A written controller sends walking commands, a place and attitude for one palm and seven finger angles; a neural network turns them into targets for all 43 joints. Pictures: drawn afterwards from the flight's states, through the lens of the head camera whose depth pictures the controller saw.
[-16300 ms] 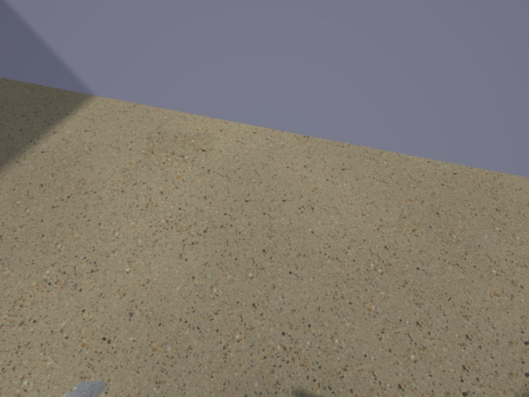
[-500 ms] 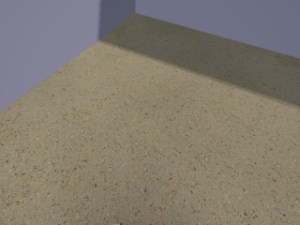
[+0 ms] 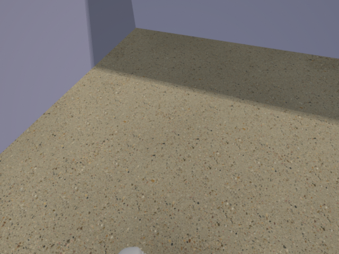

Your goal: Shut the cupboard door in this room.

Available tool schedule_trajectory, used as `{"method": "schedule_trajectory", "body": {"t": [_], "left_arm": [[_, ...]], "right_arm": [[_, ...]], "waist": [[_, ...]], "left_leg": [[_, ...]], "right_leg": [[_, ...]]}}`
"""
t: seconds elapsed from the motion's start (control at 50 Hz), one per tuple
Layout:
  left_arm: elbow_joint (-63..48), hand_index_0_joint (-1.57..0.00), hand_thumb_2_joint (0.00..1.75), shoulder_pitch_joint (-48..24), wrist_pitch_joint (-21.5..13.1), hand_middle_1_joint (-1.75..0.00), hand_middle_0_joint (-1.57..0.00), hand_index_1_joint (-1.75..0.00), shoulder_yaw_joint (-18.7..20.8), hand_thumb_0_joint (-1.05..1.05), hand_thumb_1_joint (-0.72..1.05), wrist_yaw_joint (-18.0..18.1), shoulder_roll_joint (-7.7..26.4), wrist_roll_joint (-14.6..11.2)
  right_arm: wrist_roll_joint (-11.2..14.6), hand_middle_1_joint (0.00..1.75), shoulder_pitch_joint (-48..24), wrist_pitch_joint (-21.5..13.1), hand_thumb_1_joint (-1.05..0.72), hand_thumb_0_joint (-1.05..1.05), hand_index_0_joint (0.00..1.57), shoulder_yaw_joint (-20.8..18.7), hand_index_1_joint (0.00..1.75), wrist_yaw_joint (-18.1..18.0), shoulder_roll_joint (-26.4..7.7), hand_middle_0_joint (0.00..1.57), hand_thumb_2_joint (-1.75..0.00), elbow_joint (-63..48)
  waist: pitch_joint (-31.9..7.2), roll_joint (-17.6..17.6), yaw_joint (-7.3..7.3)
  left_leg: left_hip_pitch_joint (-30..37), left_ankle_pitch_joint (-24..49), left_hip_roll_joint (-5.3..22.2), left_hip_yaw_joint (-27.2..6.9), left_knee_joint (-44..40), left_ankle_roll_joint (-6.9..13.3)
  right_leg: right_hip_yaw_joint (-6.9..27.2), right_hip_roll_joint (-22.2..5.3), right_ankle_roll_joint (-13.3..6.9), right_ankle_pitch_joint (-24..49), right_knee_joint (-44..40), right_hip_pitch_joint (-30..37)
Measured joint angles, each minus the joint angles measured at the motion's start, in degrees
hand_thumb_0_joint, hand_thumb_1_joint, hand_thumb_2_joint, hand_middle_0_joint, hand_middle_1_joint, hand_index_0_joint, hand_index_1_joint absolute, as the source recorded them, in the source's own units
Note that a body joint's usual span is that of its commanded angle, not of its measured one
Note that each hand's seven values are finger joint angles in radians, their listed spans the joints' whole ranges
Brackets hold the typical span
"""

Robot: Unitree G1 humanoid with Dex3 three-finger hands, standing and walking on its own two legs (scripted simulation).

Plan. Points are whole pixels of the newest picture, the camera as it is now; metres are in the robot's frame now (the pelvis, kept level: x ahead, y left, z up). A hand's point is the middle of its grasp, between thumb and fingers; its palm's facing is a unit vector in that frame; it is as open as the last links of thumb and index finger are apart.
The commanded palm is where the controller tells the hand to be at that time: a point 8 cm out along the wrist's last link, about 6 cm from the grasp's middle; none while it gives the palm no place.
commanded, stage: walk around to get in front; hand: left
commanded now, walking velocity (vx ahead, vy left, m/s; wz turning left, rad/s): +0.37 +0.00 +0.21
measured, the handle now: out of the picture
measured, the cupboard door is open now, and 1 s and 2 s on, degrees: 84 84 84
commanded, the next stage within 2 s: walk to a spot facing it in 0.28 s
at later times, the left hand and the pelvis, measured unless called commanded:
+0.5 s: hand out of the picture +0.14 +0.22 -0.18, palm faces +0.19 -0.97 -0.15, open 7.4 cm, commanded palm none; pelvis +0.21 +0.06 +0.00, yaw +7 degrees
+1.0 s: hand (106, 183) +0.34 +0.22 -0.13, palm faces +0.38 -0.89 -0.26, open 7.3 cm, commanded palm none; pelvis +0.30 +0.01 +0.00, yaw +24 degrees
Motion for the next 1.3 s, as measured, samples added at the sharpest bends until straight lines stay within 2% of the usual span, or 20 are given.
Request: {"method": "schedule_trajectory", "body": {"t": [0.08,0.16,0.22,0.3,0.36,0.38,0.44,0.48,0.56,0.62,0.68,0.76,0.8,0.84,0.88,0.94,1.0,1.14,1.24,1.3], "left_arm": [[2.1,-0.21,0.90,3.9,-0.3,-0.30,-0.20,-0.30,-0.5,-0.02,0.95,0.1,0.8,0.5],[4.3,-0.20,0.90,7.6,-0.5,-0.30,-0.20,-0.30,-1.3,-0.01,0.94,-0.1,0.5,0.6],[5.5,-0.20,0.90,9.7,-0.5,-0.30,-0.20,-0.30,-1.8,0.00,0.93,-0.2,0.0,0.6],[6.8,-0.20,0.90,12.2,-0.1,-0.30,-0.20,-0.30,-2.2,0.00,0.92,-0.2,-0.5,0.7],[7.8,-0.20,0.90,14.4,0.5,-0.30,-0.20,-0.30,-2.2,0.00,0.91,-0.2,-0.8,0.5],[8.2,-0.20,0.90,14.7,1.0,-0.30,-0.20,-0.30,-2.2,0.00,0.91,-0.4,-1.0,0.3],[8.1,-0.20,0.90,12.6,2.5,-0.30,-0.20,-0.30,-2.2,0.01,0.91,-0.5,-0.5,0.0],[7.1,-0.20,0.90,10.0,2.8,-0.30,-0.20,-0.30,-1.8,0.01,0.91,-0.4,0.1,0.2],[2.6,-0.20,0.90,4.2,3.2,-0.30,-0.20,-0.30,-0.9,0.01,0.91,-0.2,1.3,0.4],[-0.8,-0.20,0.90,0.6,3.7,-0.30,-0.19,-0.30,-0.3,0.01,0.91,0.0,2.2,0.3],[-3.4,-0.20,0.90,-2.5,4.5,-0.30,-0.19,-0.30,0.0,0.00,0.91,0.1,2.7,0.1],[-5.9,-0.20,0.90,-5.1,5.0,-0.30,-0.19,-0.30,-0.1,0.00,0.91,0.1,2.8,-0.2],[-7.0,-0.20,0.90,-5.5,4.6,-0.30,-0.19,-0.30,-0.4,0.00,0.91,0.0,2.7,-0.3],[-7.7,-0.20,0.90,-5.7,3.7,-0.30,-0.19,-0.30,-0.9,0.00,0.91,0.1,2.0,0.1],[-8.3,-0.20,0.90,-5.4,3.3,-0.30,-0.20,-0.30,-1.6,0.00,0.91,0.1,1.4,0.2],[-8.6,-0.20,0.90,-4.1,3.7,-0.30,-0.20,-0.30,-2.2,0.00,0.91,0.4,0.6,0.2],[-8.2,-0.21,0.90,-2.4,4.0,-0.30,-0.20,-0.30,-2.3,0.00,0.91,0.6,0.2,0.3],[-6.4,-0.21,0.90,1.6,4.8,-0.30,-0.20,-0.30,-2.1,0.00,0.90,0.5,1.1,0.7],[-5.2,-0.21,0.90,3.5,5.6,-0.30,-0.20,-0.30,-1.1,0.00,0.90,0.3,3.5,1.1],[-4.8,-0.21,0.90,4.9,6.0,-0.30,-0.20,-0.30,-0.2,0.01,0.90,0.0,5.3,0.8]], "right_arm": [[-0.3,0.30,-4.0,-0.1,-0.91,0.00,0.20,-0.3,0.30,0.3,-0.9,0.20,-0.89,-3.0],[-0.1,0.30,-7.6,0.1,-0.91,0.00,0.20,-0.4,0.30,1.0,-1.6,0.20,-0.89,-4.9],[-0.1,0.30,-9.9,0.2,-0.91,0.00,0.20,-0.1,0.30,1.5,-1.7,0.20,-0.89,-5.8],[0.0,0.30,-12.3,0.2,-0.91,0.00,0.20,0.5,0.30,1.8,-1.6,0.20,-0.90,-6.5],[-0.3,0.30,-13.2,-1.0,-0.91,0.00,0.20,1.1,0.30,1.7,-1.4,0.20,-0.89,-7.4],[-0.5,0.30,-13.3,-1.9,-0.91,0.00,0.20,1.1,0.30,1.5,-1.5,0.20,-0.89,-7.7],[-0.1,0.30,-12.5,-2.9,-0.91,0.00,0.20,1.4,0.30,0.4,-0.7,0.20,-0.89,-7.7],[0.2,0.30,-10.8,-2.9,-0.91,0.00,0.20,1.6,0.30,-0.2,0.0,0.20,-0.89,-6.9],[0.7,0.30,-7.4,-2.6,-0.95,-0.02,0.21,0.6,0.30,-1.2,-0.5,0.21,-0.89,-5.6],[0.6,0.30,-5.2,-1.4,-0.95,-0.02,0.21,0.7,0.30,-0.8,-0.9,0.21,-0.89,-4.6],[0.3,0.30,-3.6,-0.3,-0.94,-0.01,0.21,0.5,0.30,-0.5,-0.9,0.21,-0.89,-4.4],[0.0,0.30,-2.8,1.2,-0.92,0.00,0.21,0.0,0.30,-0.3,-1.2,0.20,-0.89,-5.0],[0.0,0.30,-2.5,1.8,-0.92,0.00,0.21,-0.3,0.30,-0.3,-1.5,0.21,-0.89,-5.6],[0.3,0.30,-2.9,2.4,-0.91,0.00,0.21,-0.9,0.30,-0.2,-2.4,0.20,-0.89,-6.1],[0.4,0.30,-3.7,3.2,-0.91,0.00,0.20,-1.3,0.30,-0.2,-3.1,0.20,-0.89,-6.7],[0.2,0.30,-4.9,4.1,-0.91,0.00,0.20,-1.7,0.30,0.3,-4.2,0.20,-0.89,-7.5],[0.1,0.30,-6.1,4.6,-0.91,0.00,0.20,-1.8,0.30,0.8,-5.1,0.20,-0.89,-8.3],[0.3,0.30,-9.1,5.6,-0.91,0.00,0.20,-1.5,0.30,1.2,-6.1,0.20,-0.89,-9.4],[0.6,0.30,-11.6,5.1,-0.91,0.00,0.20,-0.8,0.30,1.2,-6.0,0.20,-0.89,-10.6],[0.6,0.30,-12.3,4.0,-0.91,0.00,0.20,-0.2,0.30,1.4,-5.9,0.20,-0.89,-12.0]], "waist": [[-1.6,-0.1,0.51],[-2.0,-0.2,1.33],[-1.3,-0.5,2.33],[0.2,-1.3,4.03],[0.9,-2.4,4.55],[1.1,-2.3,4.17],[2.5,-2.9,3.87],[2.6,-2.9,3.42],[2.2,-3.2,2.31],[1.4,-3.6,1.64],[0.7,-3.6,0.65],[0.4,-2.5,-1.03],[0.0,-1.8,-1.48],[0.5,0.2,-1.70],[0.9,0.6,-1.95],[1.2,0.8,-1.59],[1.3,0.5,-1.13],[2.0,-0.9,0.79],[2.7,-2.3,2.61],[2.4,-3.0,3.19]], "left_leg": [[-6.0,4.2,1.0,0.3,-5.6,-1.0],[-8.1,7.8,1.4,0.8,-13.7,-1.4],[-7.2,9.2,1.2,1.6,-21.4,-1.1],[-3.8,7.6,-0.1,3.1,-29.2,0.4],[1.6,7.4,-2.1,4.9,-35.5,2.2],[2.0,9.7,-2.4,5.1,-35.2,3.0],[3.4,4.3,-3.6,5.6,-31.6,4.3],[5.9,3.8,-4.4,5.3,-34.2,3.8],[9.7,5.8,-6.6,3.8,-40.4,4.1],[11.2,5.9,-7.5,2.3,-42.4,3.9],[12.0,5.3,-7.9,0.7,-42.7,3.2],[11.6,3.3,-7.9,-1.7,-40.3,1.7],[10.7,1.5,-8.0,-3.1,-37.7,0.7],[8.3,-3.8,-7.5,-4.7,-31.2,-0.3],[3.9,-10.1,-8.2,-4.8,-19.1,-1.1],[-1.1,-7.8,-7.3,-3.3,-4.8,-2.1],[-3.1,-4.3,-5.7,-2.8,-0.5,-3.2],[-0.9,-4.7,-3.3,-1.8,-8.7,-4.2],[4.0,-6.8,-3.1,1.0,-21.4,-3.2],[8.9,-1.3,-3.5,2.8,-33.1,-2.1]], "right_leg": [[-1.0,0.9,0.1,0.3,-6.1,5.4],[-2.3,1.4,0.8,-0.7,-9.9,10.2],[-3.4,1.5,1.7,-2.2,-11.5,13.4],[-4.9,0.8,3.7,-5.6,-11.4,17.3],[-5.0,-1.6,5.5,-11.0,-4.6,17.5],[-4.4,-2.9,5.3,-12.8,2.6,15.0],[3.1,-3.4,4.5,-15.6,28.0,3.6],[5.0,-3.7,4.9,-13.1,35.3,-3.0],[7.0,-4.8,6.7,-7.9,33.4,-11.5],[7.8,-4.7,7.9,-5.2,30.4,-14.8],[7.9,-4.2,8.6,-4.3,25.3,-14.8],[7.5,-2.3,8.6,-4.8,14.1,-10.0],[6.9,-1.2,8.3,-1.9,6.0,-5.5],[5.0,-0.4,3.9,0.6,3.6,-3.6],[3.2,-1.3,1.8,-1.0,4.2,-2.9],[0.9,-2.5,1.4,-1.0,1.7,-0.5],[-1.2,-3.4,1.3,-0.2,-0.7,1.2],[-6.2,-5.8,1.7,-0.2,-2.0,2.8],[-9.4,-8.0,2.8,-1.5,0.6,1.7],[-11.1,-9.7,4.2,-3.6,5.2,0.0]]}}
